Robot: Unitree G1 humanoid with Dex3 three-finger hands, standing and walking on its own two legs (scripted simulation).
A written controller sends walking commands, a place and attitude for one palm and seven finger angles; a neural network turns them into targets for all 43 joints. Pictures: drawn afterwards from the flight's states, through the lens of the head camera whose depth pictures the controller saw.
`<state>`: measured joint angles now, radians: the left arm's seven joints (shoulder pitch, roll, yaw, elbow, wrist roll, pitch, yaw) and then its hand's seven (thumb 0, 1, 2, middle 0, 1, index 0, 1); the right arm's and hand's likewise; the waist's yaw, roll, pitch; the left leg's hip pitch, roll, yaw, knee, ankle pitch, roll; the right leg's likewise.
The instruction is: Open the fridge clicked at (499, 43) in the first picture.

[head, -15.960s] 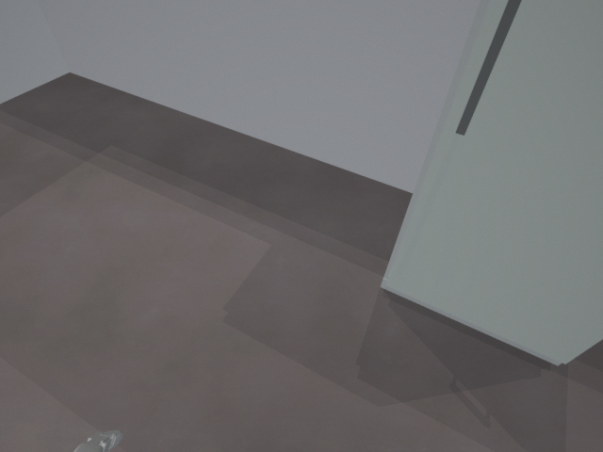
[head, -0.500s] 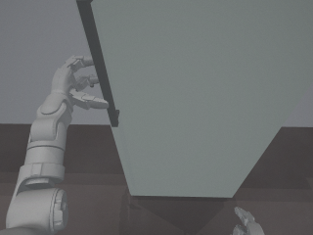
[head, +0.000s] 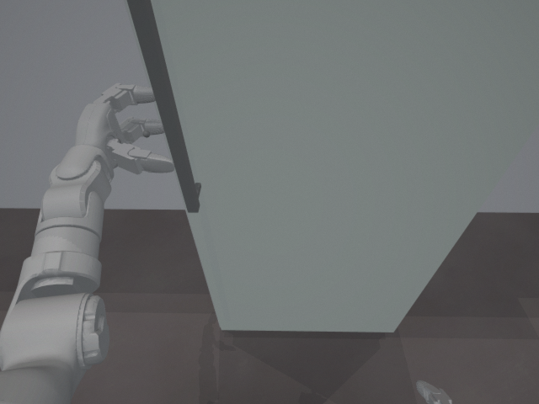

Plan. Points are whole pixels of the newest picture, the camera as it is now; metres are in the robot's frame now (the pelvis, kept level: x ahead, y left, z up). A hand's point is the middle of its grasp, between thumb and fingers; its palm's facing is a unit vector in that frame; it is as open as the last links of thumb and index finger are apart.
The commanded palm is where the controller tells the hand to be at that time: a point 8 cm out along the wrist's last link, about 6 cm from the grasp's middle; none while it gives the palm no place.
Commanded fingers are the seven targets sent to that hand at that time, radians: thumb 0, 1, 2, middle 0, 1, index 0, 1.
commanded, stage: slide the fingers in behind the handle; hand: left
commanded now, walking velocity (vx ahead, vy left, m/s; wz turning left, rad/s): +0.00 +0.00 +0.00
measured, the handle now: (176, 120) +0.46 +0.17 +0.20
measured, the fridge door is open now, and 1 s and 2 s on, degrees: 0 0 0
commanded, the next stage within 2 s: grip the handle and tug to test in 1.68 s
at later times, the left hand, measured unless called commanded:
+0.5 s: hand (152, 145) +0.40 +0.18 +0.20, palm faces +0.05 -1.00 -0.01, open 14.0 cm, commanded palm +0.38 +0.22 +0.20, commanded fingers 0.00 -0.50 0.30 -0.30 -1.20 -0.30 -1.20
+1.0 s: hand (181, 144) +0.41 +0.15 +0.20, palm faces +0.02 -1.00 +0.00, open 14.0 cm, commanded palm +0.38 +0.20 +0.20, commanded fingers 0.00 -0.50 0.30 -0.30 -1.20 -0.30 -1.20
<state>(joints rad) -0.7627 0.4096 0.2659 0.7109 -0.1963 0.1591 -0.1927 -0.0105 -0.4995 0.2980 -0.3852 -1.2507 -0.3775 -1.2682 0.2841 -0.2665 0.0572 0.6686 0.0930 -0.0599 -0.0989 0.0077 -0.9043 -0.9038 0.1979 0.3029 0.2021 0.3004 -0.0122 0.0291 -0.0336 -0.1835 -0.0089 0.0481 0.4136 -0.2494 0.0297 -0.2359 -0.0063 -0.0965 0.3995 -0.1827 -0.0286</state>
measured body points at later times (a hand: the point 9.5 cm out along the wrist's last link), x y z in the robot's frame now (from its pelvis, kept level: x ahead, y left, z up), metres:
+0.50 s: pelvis +0.00 +0.00 +0.00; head -0.01 -0.01 +0.45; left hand +0.39 +0.24 +0.21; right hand +0.16 -0.24 -0.09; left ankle -0.02 +0.10 -0.74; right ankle +0.02 -0.10 -0.74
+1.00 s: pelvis +0.01 +0.00 +0.00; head +0.00 -0.02 +0.45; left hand +0.40 +0.20 +0.21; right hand +0.16 -0.23 -0.10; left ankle -0.02 +0.10 -0.74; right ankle +0.02 -0.10 -0.74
